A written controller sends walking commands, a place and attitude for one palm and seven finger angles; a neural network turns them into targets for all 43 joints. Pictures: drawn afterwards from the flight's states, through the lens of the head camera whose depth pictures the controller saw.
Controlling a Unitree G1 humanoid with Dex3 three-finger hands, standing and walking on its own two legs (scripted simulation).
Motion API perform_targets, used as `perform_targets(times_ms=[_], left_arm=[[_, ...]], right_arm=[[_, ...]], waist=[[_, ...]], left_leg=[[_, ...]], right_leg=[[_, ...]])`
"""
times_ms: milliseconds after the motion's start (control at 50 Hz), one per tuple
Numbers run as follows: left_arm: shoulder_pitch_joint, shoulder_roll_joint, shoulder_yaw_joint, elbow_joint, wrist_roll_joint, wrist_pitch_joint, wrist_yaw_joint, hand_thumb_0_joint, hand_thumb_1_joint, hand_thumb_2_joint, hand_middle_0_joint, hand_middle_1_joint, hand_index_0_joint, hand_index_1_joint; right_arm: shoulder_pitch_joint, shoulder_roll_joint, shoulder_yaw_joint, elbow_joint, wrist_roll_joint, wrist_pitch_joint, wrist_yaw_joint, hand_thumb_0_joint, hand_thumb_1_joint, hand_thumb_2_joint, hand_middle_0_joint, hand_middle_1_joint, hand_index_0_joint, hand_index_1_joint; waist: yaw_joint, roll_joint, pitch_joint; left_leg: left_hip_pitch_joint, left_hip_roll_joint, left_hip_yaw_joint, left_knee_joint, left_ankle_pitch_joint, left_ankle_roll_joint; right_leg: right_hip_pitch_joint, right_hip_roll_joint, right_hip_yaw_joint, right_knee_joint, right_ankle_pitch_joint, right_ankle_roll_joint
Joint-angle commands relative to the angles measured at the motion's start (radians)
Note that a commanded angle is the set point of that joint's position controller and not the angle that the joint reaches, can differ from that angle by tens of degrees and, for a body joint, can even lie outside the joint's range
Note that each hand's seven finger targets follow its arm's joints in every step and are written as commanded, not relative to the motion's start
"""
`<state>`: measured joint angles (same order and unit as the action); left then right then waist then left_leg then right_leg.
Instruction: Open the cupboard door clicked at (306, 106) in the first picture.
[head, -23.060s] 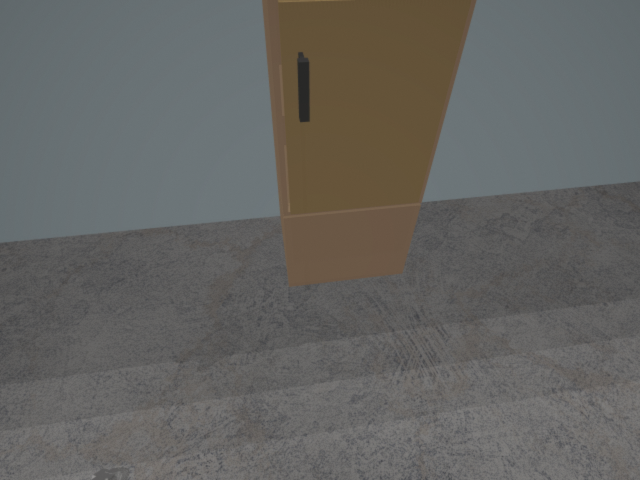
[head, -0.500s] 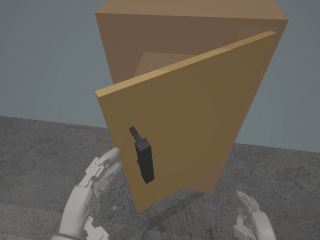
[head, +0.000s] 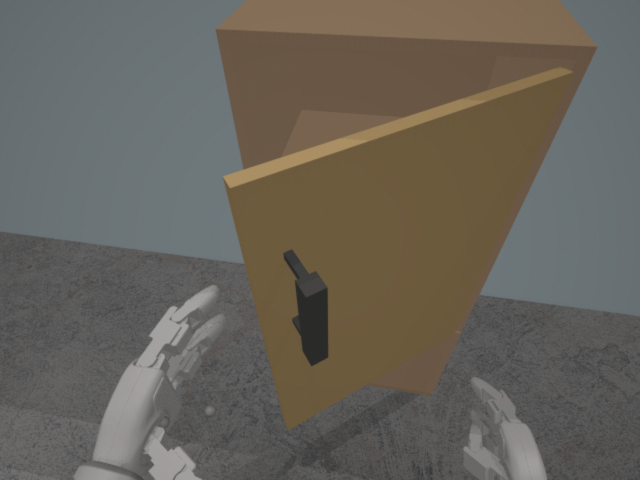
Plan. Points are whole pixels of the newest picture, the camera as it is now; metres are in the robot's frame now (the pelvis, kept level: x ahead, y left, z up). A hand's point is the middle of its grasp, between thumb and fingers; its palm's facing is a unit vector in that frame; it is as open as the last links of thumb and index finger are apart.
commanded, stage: draw the hand back to the body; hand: left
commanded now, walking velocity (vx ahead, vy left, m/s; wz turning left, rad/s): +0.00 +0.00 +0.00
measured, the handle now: (304, 309) +0.28 +0.04 +0.11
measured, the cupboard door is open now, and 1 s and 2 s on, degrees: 40 40 40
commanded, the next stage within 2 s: step back with the hand held close in 1.40 s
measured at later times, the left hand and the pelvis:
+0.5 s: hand (113, 379) +0.18 +0.20 +0.16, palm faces +0.20 -0.94 -0.29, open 15.1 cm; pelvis +0.00 +0.01 +0.03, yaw +0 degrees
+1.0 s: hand (44, 313) +0.21 +0.25 +0.21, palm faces +0.42 -0.80 -0.42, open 9.3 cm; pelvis +0.02 +0.00 +0.05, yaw +0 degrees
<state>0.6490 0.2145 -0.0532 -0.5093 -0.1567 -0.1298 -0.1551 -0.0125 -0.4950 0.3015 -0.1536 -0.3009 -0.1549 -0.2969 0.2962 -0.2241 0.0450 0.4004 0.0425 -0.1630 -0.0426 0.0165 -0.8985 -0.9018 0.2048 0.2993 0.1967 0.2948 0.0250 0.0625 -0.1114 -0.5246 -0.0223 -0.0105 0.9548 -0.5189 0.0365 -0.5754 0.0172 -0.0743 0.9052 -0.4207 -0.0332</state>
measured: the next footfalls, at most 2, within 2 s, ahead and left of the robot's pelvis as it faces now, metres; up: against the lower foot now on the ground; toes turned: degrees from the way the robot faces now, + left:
none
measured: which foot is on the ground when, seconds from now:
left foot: down 0.00-1.00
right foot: down 0.00-1.00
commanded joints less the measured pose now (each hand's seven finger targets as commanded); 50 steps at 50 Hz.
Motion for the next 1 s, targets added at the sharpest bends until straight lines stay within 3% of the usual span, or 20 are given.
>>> perform_targets(times_ms=[0, 80, 140, 200, 240, 300, 320, 340, 360, 380, 420, 460, 520, 580, 720, 800, 920, 980], left_arm=[[0.013, 0.068, 0.096, -0.258, -0.041, -0.027, -0.008, 0.0, -0.5, 0.3, -0.15, -0.3, -0.15, -0.3], [0.005, 0.098, 0.145, -0.256, -0.072, 0.002, -0.044, 0.0, -0.5, 0.3, -0.15, -0.3, -0.15, -0.3], [-0.038, 0.114, 0.176, -0.244, -0.086, 0.021, -0.059, 0.0, -0.5, 0.3, -0.15, -0.3, -0.15, -0.3], [-0.042, 0.135, 0.223, -0.237, -0.104, 0.033, -0.069, 0.0, -0.5, 0.3, -0.15, -0.3, -0.15, -0.3], [-0.079, 0.149, 0.244, -0.25, -0.118, 0.037, -0.078, 0.0, -0.43, 0.33, -0.153, -0.3, -0.153, -0.3], [-0.118, 0.17, 0.271, -0.24, -0.134, 0.044, -0.101, 0.0, -0.325, 0.375, -0.156, -0.3, -0.156, -0.3], [-0.128, 0.294, 0.303, -0.314, 0.032, 0.037, 0.07, 0.0, -0.29, 0.39, -0.158, -0.3, -0.158, -0.3], [-0.078, 0.175, 0.229, -0.295, 0.046, 0.053, 0.139, 0.0, -0.255, 0.405, -0.159, -0.3, -0.159, -0.3], [-0.055, 0.148, 0.216, -0.261, 0.053, 0.065, 0.172, 0.0, -0.22, 0.42, -0.16, -0.3, -0.16, -0.3], [-0.065, 0.144, 0.211, -0.269, 0.069, 0.065, 0.196, 0.0, -0.185, 0.435, -0.161, -0.3, -0.161, -0.3], [-0.075, 0.194, 0.253, -0.258, 0.094, 0.06, 0.234, 0.0, -0.115, 0.465, -0.164, -0.3, -0.164, -0.3], [-0.08, 0.188, 0.245, -0.271, 0.107, 0.051, 0.251, 0.0, -0.045, 0.495, -0.166, -0.3, -0.166, -0.3], [-0.11, 0.224, 0.285, -0.247, 0.118, 0.04, 0.274, 0.0, 0.06, 0.54, -0.17, -0.3, -0.17, -0.3], [-0.121, 0.221, 0.301, -0.231, 0.12, 0.034, 0.283, 0.0, 0.165, 0.585, -0.174, -0.3, -0.174, -0.3], [-0.16, 0.26, 0.371, -0.195, 0.118, 0.024, 0.288, 0.0, 0.41, 0.69, -0.182, -0.3, -0.182, -0.3], [-0.168, 0.274, 0.415, -0.164, 0.108, 0.023, 0.287, 0.0, 0.55, 0.75, -0.187, -0.3, -0.187, -0.3], [-0.228, 0.326, 0.491, -0.149, 0.104, 0.016, 0.291, 0.0, 0.76, 0.84, -0.195, -0.3, -0.195, -0.3], [-0.254, 0.325, 0.506, -0.128, 0.097, 0.016, 0.29, 0.0, 0.865, 0.885, -0.199, -0.3, -0.199, -0.3]], right_arm=[[-0.112, -0.097, -0.043, -0.176, 0.004, -0.068, -0.005, 0.0, -0.9, -0.9, 0.2, 0.3, 0.2, 0.3], [-0.124, -0.101, -0.037, -0.158, 0.007, -0.082, -0.011, 0.0, -0.9, -0.9, 0.2, 0.3, 0.2, 0.3], [-0.134, -0.11, -0.033, -0.144, 0.011, -0.088, -0.017, 0.0, -0.9, -0.9, 0.2, 0.3, 0.2, 0.3], [-0.139, -0.111, -0.03, -0.132, 0.014, -0.1, -0.022, 0.0, -0.9, -0.9, 0.2, 0.3, 0.2, 0.3], [-0.145, -0.113, -0.026, -0.125, 0.016, -0.111, -0.024, 0.0, -0.9, -0.9, 0.2, 0.3, 0.2, 0.3], [-0.147, -0.119, -0.024, -0.109, 0.02, -0.128, -0.029, 0.0, -0.9, -0.9, 0.2, 0.3, 0.2, 0.3], [-0.13, -0.102, -0.032, -0.116, -0.002, -0.109, -0.054, 0.0, -0.9, -0.9, 0.2, 0.3, 0.2, 0.3], [-0.13, -0.086, -0.022, -0.112, -0.016, -0.103, -0.06, 0.0, -0.9, -0.9, 0.2, 0.3, 0.2, 0.3], [-0.121, -0.088, -0.023, -0.101, -0.019, -0.096, -0.061, 0.0, -0.9, -0.9, 0.2, 0.3, 0.2, 0.3], [-0.124, -0.091, -0.022, -0.091, -0.019, -0.089, -0.058, 0.0, -0.9, -0.9, 0.2, 0.3, 0.2, 0.3], [-0.133, -0.098, -0.023, -0.07, -0.023, -0.08, -0.058, 0.0, -0.9, -0.9, 0.2, 0.3, 0.2, 0.3], [-0.137, -0.096, -0.024, -0.068, -0.027, -0.076, -0.057, 0.0, -0.9, -0.9, 0.2, 0.3, 0.2, 0.3], [-0.153, -0.102, -0.027, -0.041, -0.03, -0.074, -0.06, 0.0, -0.9, -0.9, 0.2, 0.3, 0.2, 0.3], [-0.167, -0.1, -0.027, -0.025, -0.032, -0.069, -0.06, 0.0, -0.9, -0.9, 0.2, 0.3, 0.2, 0.3], [-0.198, -0.107, -0.034, 0.024, -0.035, -0.06, -0.052, 0.0, -0.9, -0.9, 0.2, 0.3, 0.2, 0.3], [-0.204, -0.103, -0.04, 0.038, -0.035, -0.045, -0.048, 0.0, -0.9, -0.9, 0.2, 0.3, 0.2, 0.3], [-0.218, -0.106, -0.045, 0.062, -0.034, -0.026, -0.046, 0.0, -0.9, -0.9, 0.2, 0.3, 0.2, 0.3], [-0.22, -0.102, -0.046, 0.067, -0.033, -0.018, -0.042, 0.0, -0.9, -0.9, 0.2, 0.3, 0.2, 0.3]], waist=[[0.006, -0.058, -0.063], [0.007, -0.075, -0.037], [0.001, -0.043, 0.006], [0.012, -0.036, 0.003], [0.013, -0.01, -0.011], [0.011, -0.016, -0.001], [0.054, -0.012, 0.014], [0.027, -0.013, 0.082], [0.021, -0.045, 0.097], [0.02, 0.009, 0.103], [0.03, 0.028, 0.086], [0.028, 0.031, 0.063], [0.032, 0.02, 0.057], [0.033, -0.018, 0.059], [0.044, 0.013, 0.057], [0.046, -0.045, 0.055], [0.05, 0.023, 0.046], [0.046, 0.016, 0.056]], left_leg=[[-0.009, 0.018, -0.051, -0.209, 0.252, -0.015], [0.009, 0.019, -0.052, -0.225, 0.265, -0.014], [0.022, 0.021, -0.054, -0.243, 0.23, -0.015], [0.045, 0.023, -0.059, -0.262, 0.246, -0.019], [0.071, 0.021, -0.063, -0.276, 0.257, -0.022], [0.089, 0.024, -0.063, -0.29, 0.25, -0.021], [0.069, 0.044, -0.075, -0.349, 0.203, -0.018], [0.06, 0.038, -0.075, -0.369, 0.167, -0.02], [0.058, 0.041, -0.077, -0.373, 0.155, -0.02], [0.075, 0.043, -0.073, -0.38, 0.171, -0.02], [0.108, 0.047, -0.084, -0.41, 0.215, -0.024], [0.146, 0.046, -0.082, -0.432, 0.244, -0.025], [0.185, 0.044, -0.078, -0.459, 0.274, -0.024], [0.222, 0.046, -0.073, -0.485, 0.327, -0.025], [0.301, 0.052, -0.07, -0.533, 0.477, -0.042], [0.331, 0.047, -0.046, -0.542, 0.5, -0.032], [0.371, 0.045, -0.035, -0.558, 0.565, -0.033], [0.385, 0.044, -0.028, -0.566, 0.553, -0.029]], right_leg=[[0.156, -0.003, 0.031, -0.162, 0.176, 0.003], [0.179, -0.002, 0.029, -0.187, 0.197, 0.006], [0.165, -0.002, 0.028, -0.214, 0.154, 0.005], [0.188, 0.001, 0.025, -0.23, 0.163, 0.002], [0.204, 0.0, 0.021, -0.236, 0.174, 0.002], [0.213, 0.002, 0.023, -0.264, 0.166, 0.004], [0.256, -0.008, 0.066, -0.292, 0.125, -0.008], [0.245, -0.011, 0.064, -0.317, 0.093, -0.008], [0.246, -0.015, 0.06, -0.327, 0.079, -0.006], [0.262, -0.017, 0.063, -0.334, 0.093, -0.008], [0.298, -0.019, 0.053, -0.339, 0.136, -0.011], [0.322, -0.019, 0.053, -0.349, 0.157, -0.008], [0.362, -0.021, 0.057, -0.379, 0.18, -0.009], [0.393, -0.021, 0.055, -0.4, 0.22, -0.006], [0.458, -0.024, 0.056, -0.438, 0.309, -0.007], [0.481, -0.022, 0.064, -0.467, 0.353, -0.003], [0.515, -0.027, 0.072, -0.492, 0.407, -0.006], [0.511, -0.025, 0.076, -0.509, 0.405, -0.003]])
